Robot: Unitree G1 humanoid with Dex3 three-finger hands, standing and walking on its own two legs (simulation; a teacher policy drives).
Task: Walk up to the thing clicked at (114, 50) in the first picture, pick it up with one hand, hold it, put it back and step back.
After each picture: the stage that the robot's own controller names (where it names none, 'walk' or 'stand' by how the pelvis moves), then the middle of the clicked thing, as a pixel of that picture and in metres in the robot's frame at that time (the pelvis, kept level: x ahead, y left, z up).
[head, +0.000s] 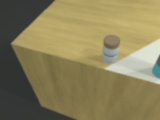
stand; (110, 50) +0.54 -0.09 +0.01
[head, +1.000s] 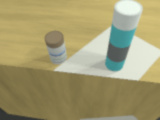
walk; (56, 48) +0.48 +0.14 +0.04
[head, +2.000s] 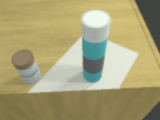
stand; (27, 68) +0.39 +0.22 +0.04
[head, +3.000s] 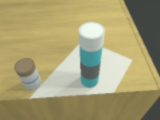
stand; (29, 75) +0.40 +0.23 +0.01
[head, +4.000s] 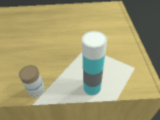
stand; (32, 81) +0.39 +0.22 +0.01
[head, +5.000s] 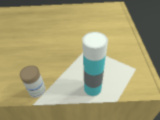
stand; (33, 82) +0.39 +0.22 +0.01
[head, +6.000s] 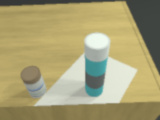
stand; (34, 82) +0.38 +0.21 +0.01
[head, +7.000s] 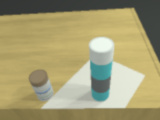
rise first; (42, 85) +0.38 +0.21 +0.01
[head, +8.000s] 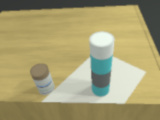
go down; (43, 79) +0.40 +0.21 +0.02
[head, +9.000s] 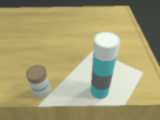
go down; (39, 82) +0.38 +0.19 +0.03
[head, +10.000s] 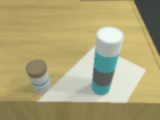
approach; (39, 77) +0.39 +0.18 +0.03
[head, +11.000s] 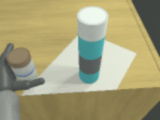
close; (23, 67) +0.40 +0.21 +0.07
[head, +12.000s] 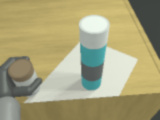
lift; (26, 79) +0.35 +0.19 +0.08
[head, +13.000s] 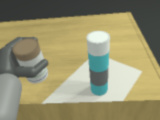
lift; (32, 61) +0.33 +0.17 +0.21
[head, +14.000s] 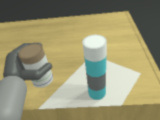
hold; (37, 66) +0.34 +0.16 +0.18
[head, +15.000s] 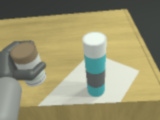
hold; (29, 65) +0.33 +0.18 +0.19
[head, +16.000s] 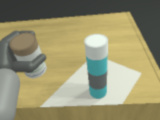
hold; (29, 56) +0.34 +0.17 +0.22
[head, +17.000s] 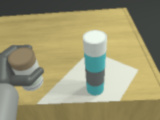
crouch; (27, 70) +0.33 +0.18 +0.17
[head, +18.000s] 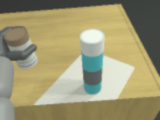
lower; (22, 49) +0.41 +0.20 +0.18
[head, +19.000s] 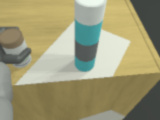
lower; (16, 49) +0.46 +0.21 +0.08
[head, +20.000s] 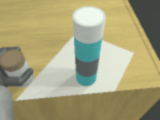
lower; (18, 69) +0.39 +0.21 +0.07
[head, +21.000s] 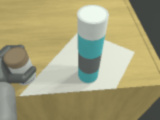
lower; (21, 67) +0.40 +0.20 +0.07
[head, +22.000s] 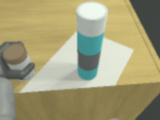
lower; (20, 63) +0.41 +0.21 +0.07
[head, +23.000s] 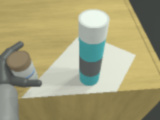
open; (24, 69) +0.40 +0.20 +0.06
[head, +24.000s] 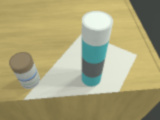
sink last; (26, 71) +0.39 +0.20 +0.06
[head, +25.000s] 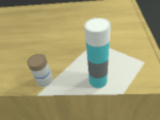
stand; (41, 70) +0.42 +0.21 +0.06
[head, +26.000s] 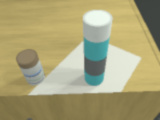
stand; (31, 68) +0.40 +0.20 +0.07
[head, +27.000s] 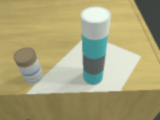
stand; (29, 66) +0.40 +0.21 +0.08
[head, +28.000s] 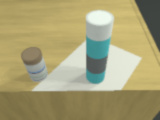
stand; (35, 65) +0.42 +0.20 +0.06
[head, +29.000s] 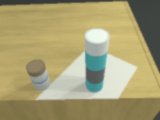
stand; (39, 75) +0.41 +0.20 +0.01
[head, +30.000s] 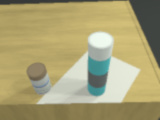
stand; (39, 79) +0.39 +0.19 +0.01
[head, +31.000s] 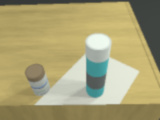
stand; (38, 80) +0.39 +0.20 +0.01
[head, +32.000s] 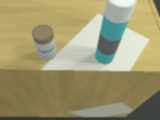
walk; (45, 43) +0.47 +0.15 +0.04
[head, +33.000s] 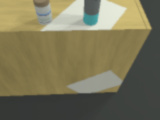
walk; (43, 9) +0.68 +0.21 +0.03
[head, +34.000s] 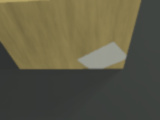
stand; out of the picture +1.00 +0.20 +0.03
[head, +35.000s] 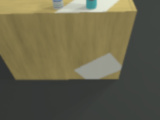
stand; out of the picture +0.99 +0.19 +0.02
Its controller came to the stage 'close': yes
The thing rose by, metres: 0.21
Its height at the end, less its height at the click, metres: +0.00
